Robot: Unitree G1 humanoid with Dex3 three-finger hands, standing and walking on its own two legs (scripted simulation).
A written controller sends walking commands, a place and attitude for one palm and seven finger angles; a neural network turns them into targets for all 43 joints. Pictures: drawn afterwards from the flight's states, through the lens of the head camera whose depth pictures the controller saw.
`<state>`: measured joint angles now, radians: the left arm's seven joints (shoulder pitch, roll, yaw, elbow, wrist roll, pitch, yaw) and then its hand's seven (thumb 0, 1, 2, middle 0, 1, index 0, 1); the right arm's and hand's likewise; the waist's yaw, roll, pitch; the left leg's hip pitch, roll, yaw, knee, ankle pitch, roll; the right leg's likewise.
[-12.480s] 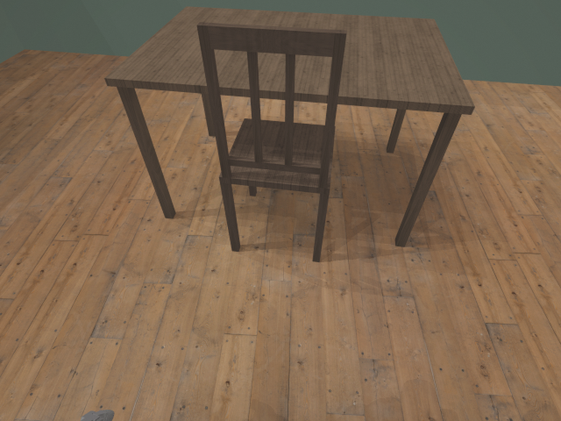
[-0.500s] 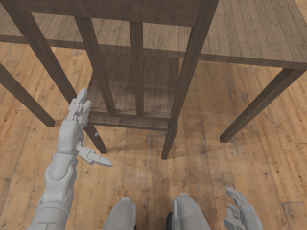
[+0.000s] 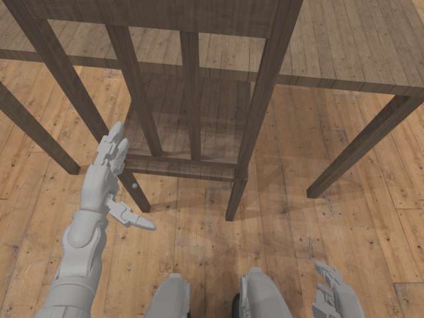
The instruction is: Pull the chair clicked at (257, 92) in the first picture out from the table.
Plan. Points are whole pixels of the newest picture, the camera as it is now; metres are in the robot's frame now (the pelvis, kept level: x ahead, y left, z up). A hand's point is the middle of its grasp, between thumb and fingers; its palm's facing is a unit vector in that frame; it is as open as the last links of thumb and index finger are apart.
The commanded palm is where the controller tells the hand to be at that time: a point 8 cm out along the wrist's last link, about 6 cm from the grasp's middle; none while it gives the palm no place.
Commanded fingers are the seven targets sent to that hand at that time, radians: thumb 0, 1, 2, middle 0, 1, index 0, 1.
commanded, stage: push the fingers through the gap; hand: left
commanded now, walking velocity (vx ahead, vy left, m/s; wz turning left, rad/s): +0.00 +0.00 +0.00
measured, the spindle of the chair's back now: (142, 107) +0.50 +0.15 +0.05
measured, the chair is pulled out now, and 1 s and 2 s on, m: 0.00 0.00 0.00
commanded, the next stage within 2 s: hook a spindle and tug to test in 1.52 s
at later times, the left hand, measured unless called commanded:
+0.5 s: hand (143, 160) +0.40 +0.14 +0.02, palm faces -0.09 -1.00 -0.04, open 16.9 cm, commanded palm +0.39 +0.19 +0.02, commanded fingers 0.00 -0.50 0.30 -0.06 -0.08 -0.06 -0.08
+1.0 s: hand (146, 137) +0.45 +0.14 +0.02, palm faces -0.08 -1.00 -0.04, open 16.9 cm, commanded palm +0.43 +0.19 +0.02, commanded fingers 0.00 -0.50 0.30 -0.06 -0.08 -0.06 -0.08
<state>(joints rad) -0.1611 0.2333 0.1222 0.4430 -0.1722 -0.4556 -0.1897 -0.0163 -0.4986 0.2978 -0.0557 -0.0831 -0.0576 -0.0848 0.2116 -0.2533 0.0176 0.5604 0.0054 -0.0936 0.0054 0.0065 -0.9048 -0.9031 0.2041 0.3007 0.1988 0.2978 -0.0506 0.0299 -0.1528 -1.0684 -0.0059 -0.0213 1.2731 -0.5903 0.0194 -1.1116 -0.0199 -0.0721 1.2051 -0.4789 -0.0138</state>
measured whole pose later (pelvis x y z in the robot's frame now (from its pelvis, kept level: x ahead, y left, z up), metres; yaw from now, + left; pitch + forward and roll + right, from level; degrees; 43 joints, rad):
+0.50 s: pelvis +0.00 +0.00 +0.00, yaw +0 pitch +24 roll -2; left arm -0.38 0.25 0.18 0.64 -0.16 -0.46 -0.19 -0.02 -0.50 0.30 -0.06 -0.08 -0.06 -0.08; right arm 0.25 -0.26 0.01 0.60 0.00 -0.08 0.00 0.01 -0.91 -0.90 0.20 0.30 0.20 0.30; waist -0.08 0.03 -0.15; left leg -1.10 0.00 -0.01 1.27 -0.58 0.02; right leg -1.15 -0.01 -0.06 1.21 -0.47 -0.01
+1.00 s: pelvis -0.01 +0.01 -0.01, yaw -1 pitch +26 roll -2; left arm -0.63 0.31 0.25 0.89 -0.12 -0.50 -0.18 -0.02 -0.50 0.30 -0.06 -0.08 -0.06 -0.08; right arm 0.28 -0.26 0.02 0.63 -0.02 -0.04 0.02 0.00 -0.91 -0.90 0.20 0.30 0.20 0.30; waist -0.13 0.03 -0.14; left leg -1.16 0.00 -0.01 1.30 -0.58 0.03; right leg -1.20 -0.01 -0.06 1.21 -0.46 -0.01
